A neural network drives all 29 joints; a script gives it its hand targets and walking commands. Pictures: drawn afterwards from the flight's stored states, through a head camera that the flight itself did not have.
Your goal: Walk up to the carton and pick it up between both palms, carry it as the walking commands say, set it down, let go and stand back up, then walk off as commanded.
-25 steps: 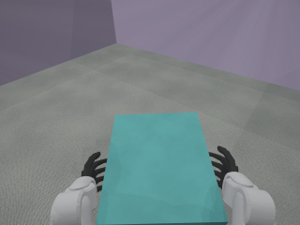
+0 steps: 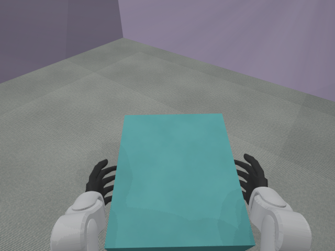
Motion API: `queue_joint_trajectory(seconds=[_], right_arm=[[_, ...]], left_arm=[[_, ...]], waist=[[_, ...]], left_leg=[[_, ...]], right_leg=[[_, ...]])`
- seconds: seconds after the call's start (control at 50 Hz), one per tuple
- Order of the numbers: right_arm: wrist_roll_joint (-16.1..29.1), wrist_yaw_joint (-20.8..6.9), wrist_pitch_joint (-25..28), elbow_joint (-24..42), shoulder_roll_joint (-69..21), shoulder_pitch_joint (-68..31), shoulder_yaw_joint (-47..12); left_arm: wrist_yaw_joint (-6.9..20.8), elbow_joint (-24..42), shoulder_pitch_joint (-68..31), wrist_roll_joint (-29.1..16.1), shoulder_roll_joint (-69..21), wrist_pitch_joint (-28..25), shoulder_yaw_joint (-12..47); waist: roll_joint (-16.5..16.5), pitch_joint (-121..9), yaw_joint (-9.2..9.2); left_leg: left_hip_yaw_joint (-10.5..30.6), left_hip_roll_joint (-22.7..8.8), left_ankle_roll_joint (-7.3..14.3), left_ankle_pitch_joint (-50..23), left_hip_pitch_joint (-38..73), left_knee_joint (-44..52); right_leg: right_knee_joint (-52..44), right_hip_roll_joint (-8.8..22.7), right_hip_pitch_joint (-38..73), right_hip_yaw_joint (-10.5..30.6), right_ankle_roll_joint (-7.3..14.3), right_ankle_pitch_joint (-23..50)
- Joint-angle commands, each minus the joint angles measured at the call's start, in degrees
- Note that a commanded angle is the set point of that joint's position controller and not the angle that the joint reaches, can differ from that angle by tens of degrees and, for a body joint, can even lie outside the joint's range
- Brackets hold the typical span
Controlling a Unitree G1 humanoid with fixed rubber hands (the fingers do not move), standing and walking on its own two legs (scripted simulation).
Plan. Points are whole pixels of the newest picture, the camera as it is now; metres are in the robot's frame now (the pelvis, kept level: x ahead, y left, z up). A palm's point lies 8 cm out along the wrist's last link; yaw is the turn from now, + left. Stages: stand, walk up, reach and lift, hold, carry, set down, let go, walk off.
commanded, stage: carry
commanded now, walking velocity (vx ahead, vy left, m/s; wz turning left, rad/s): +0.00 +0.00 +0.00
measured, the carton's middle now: (174, 189) +0.29 +0.00 +0.03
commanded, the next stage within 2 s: none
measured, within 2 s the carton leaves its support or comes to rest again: neither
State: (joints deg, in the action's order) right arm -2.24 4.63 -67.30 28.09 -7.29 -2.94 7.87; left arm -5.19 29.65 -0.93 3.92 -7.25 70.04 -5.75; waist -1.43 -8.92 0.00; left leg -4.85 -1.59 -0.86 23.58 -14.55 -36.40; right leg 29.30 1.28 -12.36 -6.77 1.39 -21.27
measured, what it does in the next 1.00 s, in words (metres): walks ahead: left foot, then right foot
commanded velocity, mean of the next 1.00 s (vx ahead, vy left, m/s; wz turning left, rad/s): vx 0.00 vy -0.19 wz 0.58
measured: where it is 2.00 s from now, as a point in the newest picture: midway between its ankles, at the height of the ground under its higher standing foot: (188, 250)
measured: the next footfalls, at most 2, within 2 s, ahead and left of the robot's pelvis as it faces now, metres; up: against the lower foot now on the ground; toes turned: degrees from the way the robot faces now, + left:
left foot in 0.10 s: +0.01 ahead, +0.12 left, +0.00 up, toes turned +5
right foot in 0.32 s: +0.13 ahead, -0.09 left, +0.00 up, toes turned -6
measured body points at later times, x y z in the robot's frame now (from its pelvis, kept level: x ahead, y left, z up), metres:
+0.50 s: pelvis +0.19 -0.02 -0.02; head +0.17 -0.01 +0.43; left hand +0.43 +0.16 +0.06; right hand +0.46 -0.17 +0.08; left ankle +0.08 +0.09 -0.65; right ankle +0.09 -0.09 -0.74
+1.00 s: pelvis +0.35 -0.04 -0.02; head +0.37 -0.04 +0.43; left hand +0.57 +0.17 +0.05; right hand +0.64 -0.15 +0.06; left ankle +0.28 +0.07 -0.71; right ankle +0.36 -0.12 -0.74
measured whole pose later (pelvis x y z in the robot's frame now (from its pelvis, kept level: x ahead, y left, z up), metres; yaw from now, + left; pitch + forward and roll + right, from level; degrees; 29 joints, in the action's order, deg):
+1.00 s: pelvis +0.35 -0.04 -0.02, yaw +13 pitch +6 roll +0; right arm -2.5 4.4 -64.2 28.8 -7.3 -1.5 6.9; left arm -4.6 29.7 0.9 3.7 -7.4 65.8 -5.5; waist -0.1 -4.4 -1.2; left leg -0.1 -0.9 -0.6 28.8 -27.2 -52.1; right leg 38.1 1.5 -23.6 -10.0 2.1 -19.2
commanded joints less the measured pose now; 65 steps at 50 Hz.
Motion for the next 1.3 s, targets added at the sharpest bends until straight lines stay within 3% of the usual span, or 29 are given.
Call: queue_joint_trajectory(seconds=[0.0, 0.06, 0.1, 0.16, 0.2, 0.26, 0.28, 0.3, 0.32, 0.36, 0.42, 0.54, 0.56, 0.58, 0.6, 0.62, 0.66, 0.72, 0.76, 0.84, 0.88, 0.92, 0.98, 1.1, 1.2, 1.22, 1.24, 1.26, 1.28], right_arm=[[16.35, -4.55, -2.26, 6.72, -43.72, -19.94, -42.18], [15.93, -4.20, -2.30, 6.17, -44.02, -20.46, -41.45], [16.70, -4.47, -2.06, 6.41, -44.99, -21.16, -42.55], [18.32, -5.13, -1.51, 7.71, -48.32, -23.66, -43.89], [16.94, -5.23, -1.00, 9.61, -44.54, -22.00, -41.37], [17.19, -5.83, -0.95, 9.70, -44.33, -19.04, -42.02], [17.77, -5.83, -0.54, 9.72, -45.13, -21.42, -42.41], [17.50, -5.45, -1.46, 9.40, -45.02, -20.22, -43.26], [18.53, -5.62, -1.04, 11.53, -44.88, -22.38, -44.67], [19.79, -5.79, -0.89, 11.57, -46.80, -27.06, -45.84], [18.41, -5.19, -0.28, 9.05, -47.29, -24.42, -43.89], [14.02, -4.39, -2.28, 3.41, -41.23, -19.46, -39.38], [13.80, -4.09, -2.86, 1.31, -39.65, -17.34, -39.18], [14.21, -4.39, -2.51, 2.90, -40.82, -16.88, -39.48], [15.68, -4.59, -1.58, 5.23, -42.97, -21.41, -39.51], [15.66, -4.77, -1.64, 2.92, -44.13, -20.68, -39.36], [16.31, -5.63, -0.72, 3.25, -46.72, -20.34, -40.99], [17.62, -6.29, 0.31, 5.09, -46.77, -20.00, -41.25], [17.91, -6.32, 1.48, 5.73, -48.56, -18.94, -42.27], [18.85, -7.18, 2.46, 10.09, -49.69, -16.99, -45.70], [19.37, -6.99, 2.88, 12.84, -49.25, -18.78, -46.13], [19.23, -6.48, 2.79, 13.57, -47.39, -18.75, -45.16], [18.70, -6.04, 2.31, 14.26, -45.70, -21.34, -44.97], [15.45, -4.43, -1.75, 9.50, -37.54, -14.29, -41.15], [17.27, -5.08, -2.79, 10.77, -39.18, -17.52, -41.52], [18.00, -5.13, -2.54, 10.74, -41.22, -18.69, -41.64], [18.17, -5.42, -1.94, 12.66, -41.21, -19.54, -41.31], [17.08, -5.39, -1.38, 9.54, -43.11, -16.47, -39.46], [17.94, -5.39, -0.68, 10.82, -42.76, -18.72, -39.22]], left_arm=[[6.58, 7.30, -22.33, -18.78, -42.70, -0.73, 39.18], [6.83, 6.01, -24.25, -19.23, -42.36, -0.38, 38.65], [6.54, 8.58, -28.27, -18.57, -41.64, -0.73, 38.90], [6.01, 7.40, -27.60, -18.91, -45.11, -1.49, 39.89], [5.90, 5.74, -25.04, -18.82, -45.89, -1.39, 40.63], [5.70, 7.34, -23.03, -19.15, -46.30, -1.61, 41.36], [5.45, 7.30, -23.62, -19.26, -47.42, -1.98, 40.67], [5.39, 6.37, -21.77, -19.26, -45.82, -1.94, 39.64], [5.35, 6.17, -20.79, -18.49, -45.88, -2.70, 39.33], [5.84, 7.08, -24.72, -18.69, -47.02, -2.84, 39.25], [6.03, 9.42, -29.16, -20.77, -46.45, -2.82, 40.94], [5.95, 3.48, -23.88, -18.95, -40.71, -0.70, 38.43], [5.37, 0.17, -21.73, -17.16, -38.57, -0.35, 36.53], [5.79, 2.30, -24.07, -18.05, -38.63, -0.40, 38.08], [5.57, 7.01, -27.42, -18.31, -41.64, -1.26, 40.59], [5.56, 6.48, -28.95, -18.33, -40.74, -1.36, 40.34], [5.70, 7.17, -28.78, -18.67, -43.86, -2.62, 40.69], [5.54, 5.68, -24.12, -18.02, -45.49, -4.16, 39.74], [5.45, 8.05, -24.38, -18.80, -46.91, -5.41, 41.18], [5.72, 7.84, -19.49, -18.68, -50.98, -6.36, 42.23], [5.88, 9.72, -20.96, -18.79, -49.50, -7.29, 41.49], [5.90, 13.77, -23.59, -20.52, -47.55, -6.86, 43.52], [6.22, 12.74, -24.12, -20.92, -47.32, -5.96, 43.00], [5.38, 8.30, -17.04, -18.49, -37.94, -2.27, 39.62], [5.00, 9.04, -18.02, -18.72, -40.32, -1.55, 39.65], [4.82, 9.50, -20.86, -19.01, -41.90, -1.53, 40.79], [5.01, 10.55, -22.28, -19.54, -42.09, -1.69, 41.70], [4.94, 15.53, -26.30, -21.39, -44.56, -2.81, 44.21], [4.77, 15.80, -28.96, -20.82, -43.42, -2.88, 44.54]], waist=[[-7.75, -10.36, 0.00], [-1.08, -14.19, -1.80], [14.34, -8.93, -3.21], [11.08, -6.07, -1.84], [16.65, -3.99, -1.43], [17.05, -9.79, 0.24], [8.43, -15.06, 0.90], [-13.26, -15.44, 0.76], [-19.18, -14.67, 0.53], [-14.02, -5.39, 1.58], [-4.01, 2.07, 1.08], [-12.14, -0.43, -0.82], [-6.88, -3.22, -2.79], [1.31, -5.78, -5.59], [21.74, -7.54, -1.75], [16.58, -10.48, -1.32], [13.62, -4.02, -1.20], [3.60, -7.45, -1.31], [12.64, -8.85, -1.12], [12.69, -15.86, -0.28], [-6.63, -16.84, -0.54], [-10.68, -14.52, -0.94], [-4.08, -8.14, -0.10], [-9.86, -3.67, 0.28], [-8.25, -8.55, 0.04], [-2.09, -8.71, -2.17], [3.35, -10.58, -4.14], [18.65, -11.22, -1.78], [19.19, -9.87, -0.65]], left_leg=[[-5.21, 3.35, 1.12, -6.24, -8.49, 6.66], [-0.25, -3.58, 4.34, -57.48, 15.74, 6.76], [16.96, -17.86, 15.12, -105.82, 34.23, 1.58], [17.50, -18.10, 11.74, -95.16, 34.28, 3.96], [16.64, -14.22, 9.42, -93.02, 30.15, 4.61], [8.55, -11.76, 5.51, -86.33, 16.96, -3.62], [3.90, -9.19, 1.68, -66.01, 4.67, -15.27], [-3.66, -1.23, -1.85, -11.23, -15.61, -32.40], [-4.09, 2.49, -2.00, 15.67, -25.73, -41.89], [-0.20, -0.66, -0.53, 22.10, -40.26, -43.66], [-6.21, -1.54, 0.27, 12.46, -37.22, -36.14], [-16.44, 4.79, -0.38, -10.00, -12.33, -6.03], [-15.09, 5.54, 0.89, -19.46, -4.72, 3.59], [0.39, 0.51, 6.04, -38.75, 8.09, 10.77], [29.70, -16.47, 15.61, -78.73, 16.46, 10.83], [37.04, -18.58, 18.83, -77.59, 11.96, 10.99], [41.51, -21.86, 18.94, -63.02, 11.62, 10.96], [34.04, -17.13, 13.39, -54.15, 7.88, 9.60], [31.67, -15.95, 11.17, -59.01, 7.51, 9.32], [15.62, -8.49, 5.84, -57.37, 6.96, -3.03], [5.92, 0.76, 1.19, 0.29, -14.78, -20.63], [-0.60, -0.69, -1.49, 14.78, -26.61, -32.97], [-2.20, -1.73, 0.58, 7.16, -29.91, -32.39], [-6.59, -2.19, -0.24, 2.45, -23.23, -22.19], [-8.86, 1.53, 1.14, -6.28, -15.81, -5.72], [-7.27, 1.71, 1.80, -17.75, -9.44, 7.44], [5.71, -0.73, 4.67, -31.38, 3.21, 11.37], [30.76, -14.07, 11.13, -76.42, 15.38, 8.51], [43.17, -18.09, 14.65, -89.82, 14.35, 7.96]], right_leg=[[3.41, 12.12, 22.87, 5.41, 1.07, 82.87], [20.14, 4.41, 1.78, -0.48, -3.58, 60.20], [29.87, -5.44, -27.40, 1.01, -5.40, -10.31], [14.00, -2.03, -30.33, 1.82, -3.11, -18.51], [11.74, -3.51, -28.11, -1.27, -3.51, -14.00], [-4.14, -2.56, -5.94, -4.75, -3.15, 8.54], [-4.43, 1.72, 12.23, -2.89, -1.62, 35.21], [1.42, 14.29, 31.76, 6.20, 3.21, 86.56], [6.53, 22.96, 36.30, 11.46, 9.22, 106.00], [3.78, 18.81, 37.33, 10.24, 6.89, 86.09], [1.34, 15.65, 23.99, 3.65, 4.00, 71.21], [19.07, 10.38, 9.40, -9.47, -1.14, 73.08], [28.05, 10.10, 6.44, -10.45, -1.83, 68.38], [44.37, 6.43, -3.88, -7.83, -2.97, 40.34], [58.70, -6.50, -21.04, -2.99, -6.27, -17.35], [63.89, -4.85, -17.99, 10.00, -4.83, -19.83], [61.75, 2.23, -29.11, 12.73, -3.90, -19.78], [36.76, 4.92, -22.89, 11.29, -5.91, -18.96], [20.49, 2.72, -16.29, 10.74, -5.63, -14.74], [-4.99, 0.90, -1.48, 1.10, -4.28, 6.86], [-7.34, 15.89, 21.10, 5.84, 0.31, 52.75], [3.31, 24.92, 24.48, 7.09, 8.22, 77.39], [0.67, 21.37, 19.79, 2.26, 7.19, 57.31], [3.33, 18.59, 9.75, -7.35, 5.83, 45.78], [15.43, 15.51, 13.54, -10.40, 1.89, 51.94], [22.12, 13.68, 10.93, -12.00, -0.05, 49.57], [34.00, 11.16, -1.55, -8.07, -2.69, 40.73], [42.41, 2.24, -20.10, -4.24, -5.01, -7.63], [50.10, -1.53, -25.50, 4.45, -6.66, -23.03]])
